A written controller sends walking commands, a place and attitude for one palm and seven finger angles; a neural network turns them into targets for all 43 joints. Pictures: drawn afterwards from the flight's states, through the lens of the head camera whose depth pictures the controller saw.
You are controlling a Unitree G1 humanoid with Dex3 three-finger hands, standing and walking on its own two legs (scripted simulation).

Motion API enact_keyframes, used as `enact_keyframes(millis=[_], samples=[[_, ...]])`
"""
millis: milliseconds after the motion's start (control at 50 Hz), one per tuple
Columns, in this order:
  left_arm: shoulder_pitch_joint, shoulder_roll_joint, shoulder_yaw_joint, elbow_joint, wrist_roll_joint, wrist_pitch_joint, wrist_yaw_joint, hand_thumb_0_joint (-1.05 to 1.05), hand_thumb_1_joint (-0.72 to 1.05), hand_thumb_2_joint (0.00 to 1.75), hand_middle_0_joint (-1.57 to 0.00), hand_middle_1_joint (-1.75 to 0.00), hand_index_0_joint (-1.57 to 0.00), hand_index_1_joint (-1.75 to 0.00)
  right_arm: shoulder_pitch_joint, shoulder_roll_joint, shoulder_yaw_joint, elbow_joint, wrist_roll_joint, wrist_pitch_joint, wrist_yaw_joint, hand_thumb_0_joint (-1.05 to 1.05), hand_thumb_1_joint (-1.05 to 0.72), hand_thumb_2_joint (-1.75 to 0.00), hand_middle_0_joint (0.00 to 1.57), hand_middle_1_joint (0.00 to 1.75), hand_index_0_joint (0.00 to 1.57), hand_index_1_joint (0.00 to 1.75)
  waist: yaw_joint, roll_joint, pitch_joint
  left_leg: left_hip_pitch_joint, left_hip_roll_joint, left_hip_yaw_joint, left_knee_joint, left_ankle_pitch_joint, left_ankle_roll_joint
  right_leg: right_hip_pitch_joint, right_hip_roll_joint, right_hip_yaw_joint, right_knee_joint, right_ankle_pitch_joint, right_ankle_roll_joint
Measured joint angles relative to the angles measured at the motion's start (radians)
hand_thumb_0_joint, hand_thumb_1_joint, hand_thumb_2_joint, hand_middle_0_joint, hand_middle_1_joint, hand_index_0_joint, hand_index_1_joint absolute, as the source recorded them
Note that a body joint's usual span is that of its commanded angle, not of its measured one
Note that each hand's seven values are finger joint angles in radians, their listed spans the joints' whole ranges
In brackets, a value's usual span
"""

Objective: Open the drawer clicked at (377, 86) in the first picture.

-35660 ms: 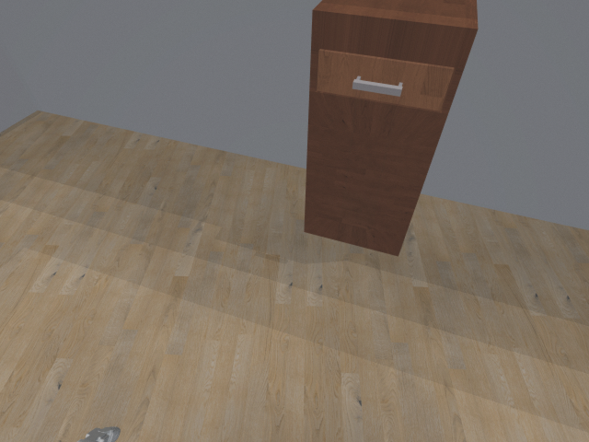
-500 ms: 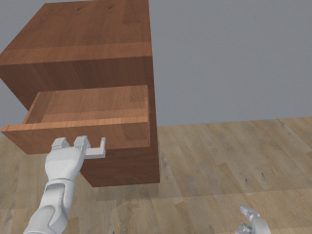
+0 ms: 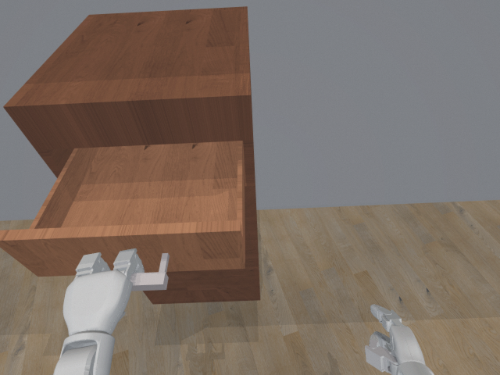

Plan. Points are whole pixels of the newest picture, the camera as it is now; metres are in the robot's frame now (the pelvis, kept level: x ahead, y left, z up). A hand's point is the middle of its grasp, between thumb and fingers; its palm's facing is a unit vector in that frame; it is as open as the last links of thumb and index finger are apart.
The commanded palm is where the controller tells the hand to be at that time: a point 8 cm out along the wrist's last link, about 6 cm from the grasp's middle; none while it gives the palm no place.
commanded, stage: pull the drawer open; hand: left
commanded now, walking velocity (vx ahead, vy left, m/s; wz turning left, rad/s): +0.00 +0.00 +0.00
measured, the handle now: (125, 271) +0.27 +0.24 +0.02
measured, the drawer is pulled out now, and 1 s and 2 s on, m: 0.21 0.30 0.30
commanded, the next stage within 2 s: open the thumb to release the handle in 1.26 s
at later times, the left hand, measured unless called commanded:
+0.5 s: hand (106, 342) +0.16 +0.24 +0.00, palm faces +0.00 -0.08 -1.00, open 5.6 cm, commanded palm +0.12 +0.24 +0.05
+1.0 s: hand out of the picture +0.12 +0.23 +0.00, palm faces -0.01 -0.10 -1.00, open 5.7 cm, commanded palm +0.07 +0.23 +0.05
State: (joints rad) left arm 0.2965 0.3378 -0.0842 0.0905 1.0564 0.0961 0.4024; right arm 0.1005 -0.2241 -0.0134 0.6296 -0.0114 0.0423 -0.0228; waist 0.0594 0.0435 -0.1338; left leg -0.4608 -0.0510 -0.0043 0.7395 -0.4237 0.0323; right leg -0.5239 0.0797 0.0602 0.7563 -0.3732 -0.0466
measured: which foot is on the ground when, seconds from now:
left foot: down 0.00-1.00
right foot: down 0.00-1.00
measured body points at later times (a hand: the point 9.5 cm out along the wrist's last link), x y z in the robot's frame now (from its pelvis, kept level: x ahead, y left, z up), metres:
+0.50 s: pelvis -0.01 +0.00 -0.01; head +0.00 -0.03 +0.44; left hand +0.16 +0.24 +0.05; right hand +0.21 -0.22 -0.10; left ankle -0.03 +0.10 -0.71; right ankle +0.00 -0.09 -0.71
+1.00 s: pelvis -0.01 +0.00 -0.01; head +0.00 -0.03 +0.43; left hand +0.12 +0.24 +0.05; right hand +0.20 -0.22 -0.10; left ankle -0.03 +0.10 -0.71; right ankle +0.00 -0.09 -0.71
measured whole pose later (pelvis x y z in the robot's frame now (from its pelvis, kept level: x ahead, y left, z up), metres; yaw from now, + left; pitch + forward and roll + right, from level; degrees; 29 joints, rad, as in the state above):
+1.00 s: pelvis -0.01 +0.00 -0.01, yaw -1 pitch +8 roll +1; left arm 0.71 0.35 -0.05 -0.21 1.03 0.03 0.47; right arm 0.12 -0.23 0.00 0.56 -0.04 0.05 0.04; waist 0.07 0.04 -0.14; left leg -0.53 -0.04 0.01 0.86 -0.47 0.03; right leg -0.60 0.09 0.07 0.87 -0.41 -0.05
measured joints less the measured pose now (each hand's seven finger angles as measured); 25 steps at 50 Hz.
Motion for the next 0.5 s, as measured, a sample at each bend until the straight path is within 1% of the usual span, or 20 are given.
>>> enact_keyframes(millis=[160,500], samples=[[0.072,0.0,0.002,-0.058,0.005,-0.01,0.011,0.04,0.73,0.81,-0.32,-1.35,-0.41,-1.35,-0.005,0.0,0.004,-0.003,-0.005,0.001,0.005,0.01,-0.9,-0.9,0.2,0.3,0.21,0.3,0.008,0.0,0.007,-0.001,0.001,0.002,0.016,-0.005,-0.001,-0.002,0.002,0.001,0.016,-0.004,-0.001],[0.197,0.007,0.017,-0.151,-0.004,-0.031,0.024,0.05,0.73,0.8,-0.33,-1.35,-0.41,-1.35,-0.001,0.0,0.01,-0.015,-0.012,0.002,0.014,0.01,-0.9,-0.9,0.2,0.3,0.21,0.3,0.012,-0.004,0.01,-0.015,0.004,0.01,0.045,-0.013,-0.004,-0.021,0.006,0.005,0.05,-0.011,-0.004]])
